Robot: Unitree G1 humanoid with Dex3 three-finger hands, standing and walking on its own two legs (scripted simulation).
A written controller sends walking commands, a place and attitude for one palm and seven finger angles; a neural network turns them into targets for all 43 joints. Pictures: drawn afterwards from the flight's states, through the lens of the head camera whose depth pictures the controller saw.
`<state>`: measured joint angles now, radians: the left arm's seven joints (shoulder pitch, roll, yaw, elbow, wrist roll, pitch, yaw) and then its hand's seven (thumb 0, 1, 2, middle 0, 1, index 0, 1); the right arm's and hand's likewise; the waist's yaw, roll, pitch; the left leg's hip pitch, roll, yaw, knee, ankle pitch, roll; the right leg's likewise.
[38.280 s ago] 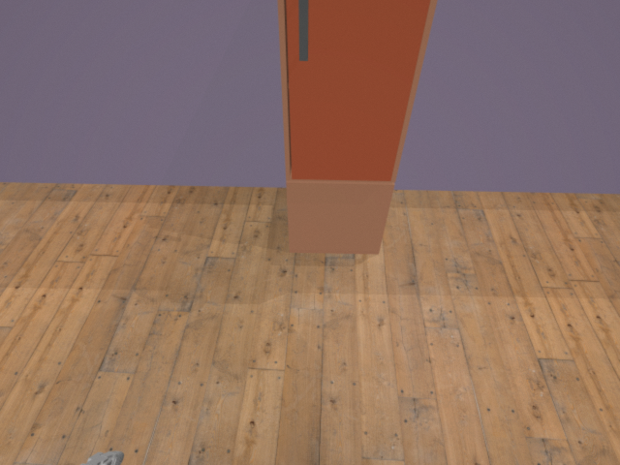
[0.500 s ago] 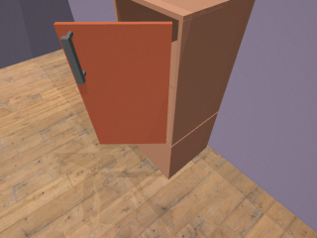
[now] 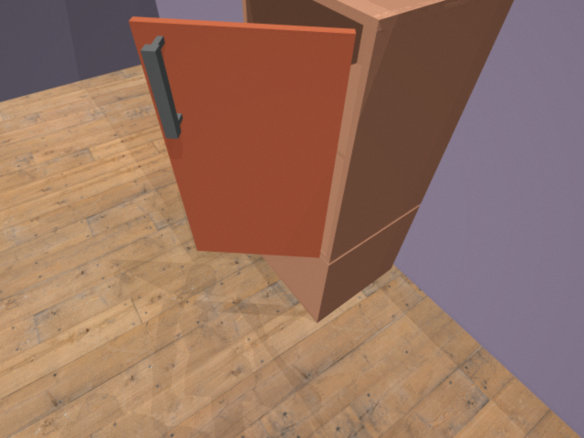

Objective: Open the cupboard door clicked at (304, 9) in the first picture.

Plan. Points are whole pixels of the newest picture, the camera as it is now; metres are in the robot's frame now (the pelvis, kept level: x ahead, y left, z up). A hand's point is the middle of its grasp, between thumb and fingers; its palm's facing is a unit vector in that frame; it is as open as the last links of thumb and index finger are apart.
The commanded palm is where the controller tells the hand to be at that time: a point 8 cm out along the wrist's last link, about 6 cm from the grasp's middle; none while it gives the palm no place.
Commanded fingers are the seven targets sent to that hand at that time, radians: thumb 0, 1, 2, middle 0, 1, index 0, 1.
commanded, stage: shuffle to correct the standing spot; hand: left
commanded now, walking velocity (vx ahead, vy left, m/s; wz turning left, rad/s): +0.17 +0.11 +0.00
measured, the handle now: (166, 89) +0.58 +0.26 +0.16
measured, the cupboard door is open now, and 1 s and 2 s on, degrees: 50 50 50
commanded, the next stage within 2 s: come to a stop and stand still in 0.04 s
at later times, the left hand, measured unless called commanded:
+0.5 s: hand out of the picture +0.14 +0.19 -0.16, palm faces +0.00 -0.97 -0.24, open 7.3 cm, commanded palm none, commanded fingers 0.00 0.90 0.90 -0.20 -0.30 -0.20 -0.30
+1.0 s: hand out of the picture +0.06 +0.26 -0.17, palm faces +0.04 -0.97 -0.24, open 7.4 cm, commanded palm none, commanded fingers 0.00 0.90 0.90 -0.20 -0.30 -0.20 -0.30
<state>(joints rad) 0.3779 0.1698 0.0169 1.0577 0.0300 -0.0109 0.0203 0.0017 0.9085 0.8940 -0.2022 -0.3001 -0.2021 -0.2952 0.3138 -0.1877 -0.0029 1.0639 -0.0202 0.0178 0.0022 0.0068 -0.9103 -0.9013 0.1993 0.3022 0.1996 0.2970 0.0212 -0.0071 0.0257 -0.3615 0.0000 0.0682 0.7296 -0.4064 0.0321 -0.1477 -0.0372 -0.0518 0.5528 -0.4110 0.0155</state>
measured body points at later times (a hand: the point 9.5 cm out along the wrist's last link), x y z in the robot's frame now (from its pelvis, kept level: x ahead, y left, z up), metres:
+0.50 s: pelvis +0.06 +0.00 +0.00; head +0.09 -0.01 +0.45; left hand +0.14 +0.24 -0.14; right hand +0.07 -0.22 -0.16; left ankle +0.04 +0.10 -0.73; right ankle +0.10 -0.10 -0.73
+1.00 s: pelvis +0.03 +0.05 +0.00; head +0.02 +0.06 +0.45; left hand +0.06 +0.31 -0.15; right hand +0.08 -0.19 -0.14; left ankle +0.02 +0.13 -0.73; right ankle +0.10 -0.10 -0.73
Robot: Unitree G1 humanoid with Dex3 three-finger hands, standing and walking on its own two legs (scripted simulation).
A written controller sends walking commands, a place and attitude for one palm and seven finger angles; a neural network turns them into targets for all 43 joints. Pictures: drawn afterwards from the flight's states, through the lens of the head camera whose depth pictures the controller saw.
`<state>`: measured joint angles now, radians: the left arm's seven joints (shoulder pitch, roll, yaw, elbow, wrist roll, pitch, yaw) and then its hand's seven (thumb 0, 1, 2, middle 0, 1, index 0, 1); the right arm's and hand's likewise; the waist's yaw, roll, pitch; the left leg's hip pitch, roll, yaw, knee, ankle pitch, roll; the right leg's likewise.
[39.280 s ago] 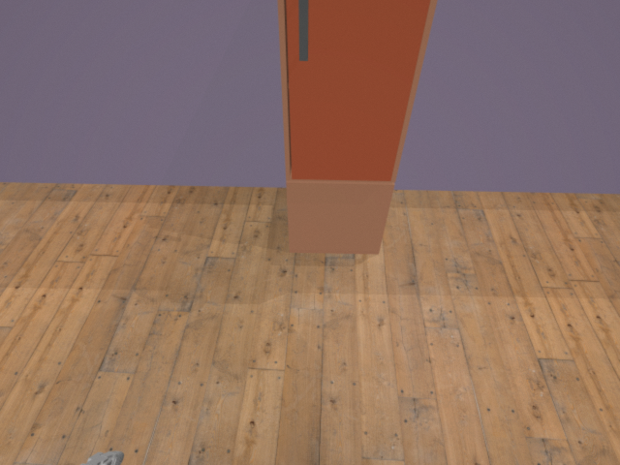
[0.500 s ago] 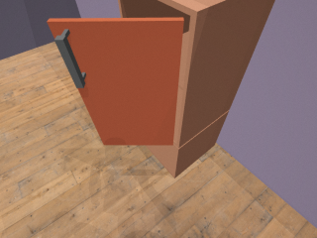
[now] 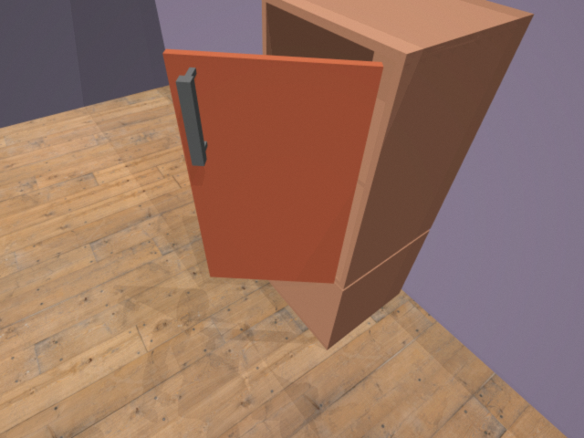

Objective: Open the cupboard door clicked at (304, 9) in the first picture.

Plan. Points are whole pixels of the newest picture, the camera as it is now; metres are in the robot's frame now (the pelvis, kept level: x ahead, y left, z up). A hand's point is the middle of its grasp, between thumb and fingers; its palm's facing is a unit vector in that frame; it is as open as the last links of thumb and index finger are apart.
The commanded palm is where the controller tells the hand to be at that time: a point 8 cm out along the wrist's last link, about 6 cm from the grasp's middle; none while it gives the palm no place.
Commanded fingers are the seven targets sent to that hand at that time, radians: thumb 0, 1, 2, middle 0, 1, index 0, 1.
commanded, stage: come to a stop and stand still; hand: left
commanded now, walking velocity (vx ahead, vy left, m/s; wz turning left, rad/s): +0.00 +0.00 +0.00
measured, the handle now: (195, 118) +0.56 +0.20 +0.17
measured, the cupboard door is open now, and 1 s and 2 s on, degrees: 50 50 50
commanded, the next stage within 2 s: look again from close up in 0.28 s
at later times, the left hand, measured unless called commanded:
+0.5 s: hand out of the picture +0.05 +0.21 -0.15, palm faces +0.00 -0.96 -0.28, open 7.4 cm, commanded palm none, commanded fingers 0.00 0.90 0.90 -0.20 -0.30 -0.20 -0.30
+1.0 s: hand out of the picture +0.08 +0.17 -0.13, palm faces +0.09 -0.96 -0.28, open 7.4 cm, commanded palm +0.11 +0.22 -0.05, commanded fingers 0.00 0.83 0.87 -0.20 -0.34 -0.20 -0.34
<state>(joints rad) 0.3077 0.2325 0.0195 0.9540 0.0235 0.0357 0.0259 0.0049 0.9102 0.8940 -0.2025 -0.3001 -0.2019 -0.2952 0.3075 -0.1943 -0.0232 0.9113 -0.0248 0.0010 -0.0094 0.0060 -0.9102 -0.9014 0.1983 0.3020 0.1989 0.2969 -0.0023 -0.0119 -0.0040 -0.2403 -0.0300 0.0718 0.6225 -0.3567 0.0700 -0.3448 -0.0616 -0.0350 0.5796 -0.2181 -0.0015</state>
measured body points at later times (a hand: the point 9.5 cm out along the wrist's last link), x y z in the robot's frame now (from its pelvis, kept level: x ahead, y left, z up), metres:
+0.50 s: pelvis +0.01 -0.01 +0.01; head +0.01 -0.01 +0.46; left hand +0.05 +0.26 -0.13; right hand +0.05 -0.27 -0.13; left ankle -0.01 +0.07 -0.73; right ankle +0.07 -0.15 -0.73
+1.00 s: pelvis +0.01 -0.05 +0.02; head +0.01 -0.06 +0.47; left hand +0.08 +0.22 -0.11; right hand +0.06 -0.31 -0.13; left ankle -0.01 +0.07 -0.73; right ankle +0.07 -0.15 -0.73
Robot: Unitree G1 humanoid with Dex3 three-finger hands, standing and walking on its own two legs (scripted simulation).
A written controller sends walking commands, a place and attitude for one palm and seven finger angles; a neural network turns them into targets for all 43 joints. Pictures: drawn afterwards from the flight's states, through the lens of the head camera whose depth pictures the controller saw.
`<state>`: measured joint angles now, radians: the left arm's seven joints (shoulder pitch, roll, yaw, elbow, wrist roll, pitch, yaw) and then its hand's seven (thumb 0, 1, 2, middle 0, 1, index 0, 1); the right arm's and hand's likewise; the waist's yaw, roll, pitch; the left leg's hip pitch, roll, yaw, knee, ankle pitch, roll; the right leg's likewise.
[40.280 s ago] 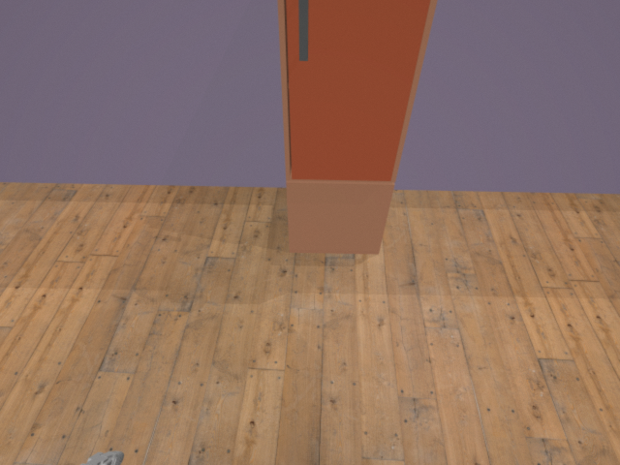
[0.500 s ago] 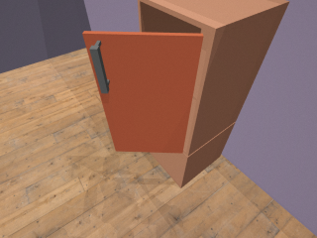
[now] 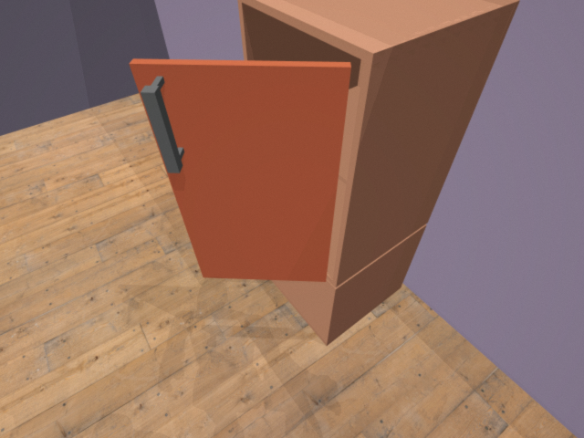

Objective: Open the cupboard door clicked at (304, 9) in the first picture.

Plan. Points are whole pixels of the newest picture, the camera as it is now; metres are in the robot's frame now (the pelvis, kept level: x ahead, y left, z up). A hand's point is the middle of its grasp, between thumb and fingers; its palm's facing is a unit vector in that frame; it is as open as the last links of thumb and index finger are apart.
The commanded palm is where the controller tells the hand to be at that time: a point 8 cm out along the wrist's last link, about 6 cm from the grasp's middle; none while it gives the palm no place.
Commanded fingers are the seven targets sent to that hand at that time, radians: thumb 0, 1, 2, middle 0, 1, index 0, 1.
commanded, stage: raise the hand with hooked fingers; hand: left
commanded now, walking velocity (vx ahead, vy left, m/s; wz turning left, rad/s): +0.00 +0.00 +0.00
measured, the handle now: (167, 126) +0.55 +0.24 +0.15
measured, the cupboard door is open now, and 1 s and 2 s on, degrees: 50 50 50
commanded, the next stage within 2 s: none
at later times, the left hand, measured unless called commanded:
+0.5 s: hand (127, 391) +0.18 +0.23 -0.01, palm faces +0.09 -1.00 -0.03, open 9.3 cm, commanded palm +0.16 +0.28 +0.01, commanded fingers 0.00 0.25 0.62 -0.25 -0.72 -0.25 -0.72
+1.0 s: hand (83, 318) +0.24 +0.28 +0.07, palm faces +0.07 -1.00 -0.06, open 12.3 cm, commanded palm +0.21 +0.33 +0.09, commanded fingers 0.00 -0.34 0.37 -0.29 -1.10 -0.29 -1.10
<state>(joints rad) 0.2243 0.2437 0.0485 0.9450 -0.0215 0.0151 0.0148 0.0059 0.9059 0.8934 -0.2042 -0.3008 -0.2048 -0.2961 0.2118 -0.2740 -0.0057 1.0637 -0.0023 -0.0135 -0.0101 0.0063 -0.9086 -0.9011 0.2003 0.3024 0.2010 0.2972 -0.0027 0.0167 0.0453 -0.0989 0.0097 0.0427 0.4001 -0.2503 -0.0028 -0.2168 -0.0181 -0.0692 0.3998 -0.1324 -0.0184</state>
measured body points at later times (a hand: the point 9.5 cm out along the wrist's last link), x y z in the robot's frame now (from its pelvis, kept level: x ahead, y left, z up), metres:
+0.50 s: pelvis +0.00 +0.00 -0.07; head +0.05 +0.01 +0.38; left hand +0.17 +0.28 -0.01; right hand +0.23 -0.22 -0.11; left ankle -0.02 +0.12 -0.74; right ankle +0.05 -0.11 -0.74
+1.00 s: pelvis +0.02 +0.02 -0.03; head +0.03 +0.03 +0.42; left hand +0.23 +0.33 +0.07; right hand +0.20 -0.21 -0.09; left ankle -0.02 +0.12 -0.74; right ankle +0.05 -0.11 -0.74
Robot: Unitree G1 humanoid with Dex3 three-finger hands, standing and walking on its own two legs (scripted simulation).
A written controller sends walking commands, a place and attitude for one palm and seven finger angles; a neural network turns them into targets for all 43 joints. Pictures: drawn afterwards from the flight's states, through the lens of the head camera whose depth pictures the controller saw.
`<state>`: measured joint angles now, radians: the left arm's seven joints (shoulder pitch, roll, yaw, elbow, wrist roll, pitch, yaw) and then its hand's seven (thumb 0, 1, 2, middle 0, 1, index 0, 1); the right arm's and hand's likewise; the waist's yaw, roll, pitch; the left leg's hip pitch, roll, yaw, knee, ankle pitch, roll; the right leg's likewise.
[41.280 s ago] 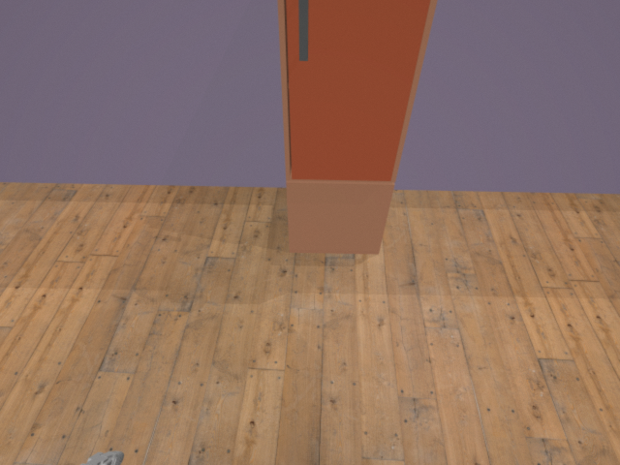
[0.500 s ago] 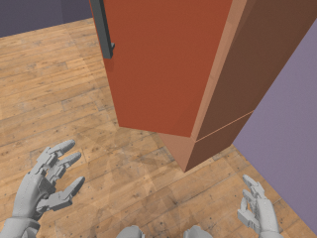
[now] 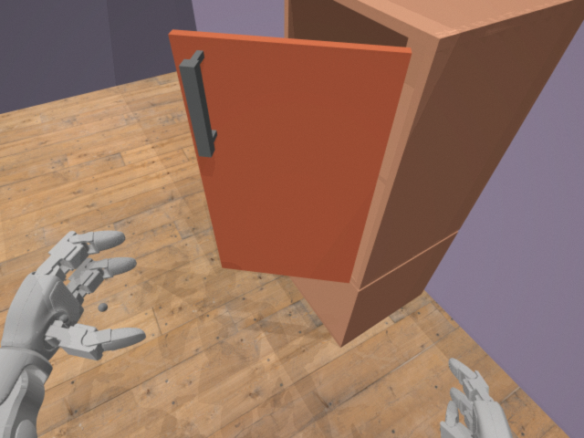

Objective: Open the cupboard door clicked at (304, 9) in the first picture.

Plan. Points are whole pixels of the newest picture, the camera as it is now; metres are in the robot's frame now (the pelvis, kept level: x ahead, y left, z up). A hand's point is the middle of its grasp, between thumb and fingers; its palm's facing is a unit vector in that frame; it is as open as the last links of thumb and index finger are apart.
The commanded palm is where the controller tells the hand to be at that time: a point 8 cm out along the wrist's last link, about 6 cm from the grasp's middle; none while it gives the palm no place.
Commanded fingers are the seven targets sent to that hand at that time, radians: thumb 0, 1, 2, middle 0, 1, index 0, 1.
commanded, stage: raise the hand with hooked fingers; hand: left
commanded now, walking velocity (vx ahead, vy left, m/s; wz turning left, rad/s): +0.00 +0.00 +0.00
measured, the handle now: (202, 105) +0.54 +0.20 +0.18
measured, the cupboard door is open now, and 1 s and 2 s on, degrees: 50 50 50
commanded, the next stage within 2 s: move the hooked fingers beside the handle in 1.06 s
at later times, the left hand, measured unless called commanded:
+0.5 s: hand (72, 220) +0.29 +0.27 +0.19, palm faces +0.06 -1.00 -0.07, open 13.9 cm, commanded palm +0.26 +0.31 +0.20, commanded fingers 0.00 -0.50 0.30 -0.30 -1.20 -0.30 -1.20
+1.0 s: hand (88, 208) +0.30 +0.26 +0.19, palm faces +0.06 -1.00 -0.06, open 14.0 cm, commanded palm +0.26 +0.30 +0.20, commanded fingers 0.00 -0.50 0.30 -0.30 -1.20 -0.30 -1.20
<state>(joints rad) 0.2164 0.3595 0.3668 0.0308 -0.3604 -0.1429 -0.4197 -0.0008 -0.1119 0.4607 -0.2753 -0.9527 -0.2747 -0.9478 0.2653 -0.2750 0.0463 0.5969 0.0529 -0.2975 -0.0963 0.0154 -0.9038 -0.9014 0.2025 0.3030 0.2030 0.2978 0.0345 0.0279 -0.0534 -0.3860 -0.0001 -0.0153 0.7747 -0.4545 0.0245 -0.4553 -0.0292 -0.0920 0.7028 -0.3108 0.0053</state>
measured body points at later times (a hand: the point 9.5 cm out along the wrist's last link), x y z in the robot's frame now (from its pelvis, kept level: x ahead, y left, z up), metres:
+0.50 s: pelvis +0.00 -0.01 +0.02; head -0.01 -0.02 +0.47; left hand +0.28 +0.33 +0.19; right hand +0.18 -0.22 -0.05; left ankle -0.03 +0.10 -0.71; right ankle +0.03 -0.13 -0.71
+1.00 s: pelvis +0.00 -0.02 +0.02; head -0.01 -0.04 +0.47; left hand +0.29 +0.31 +0.20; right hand +0.18 -0.25 -0.05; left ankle -0.03 +0.10 -0.71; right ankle +0.03 -0.13 -0.71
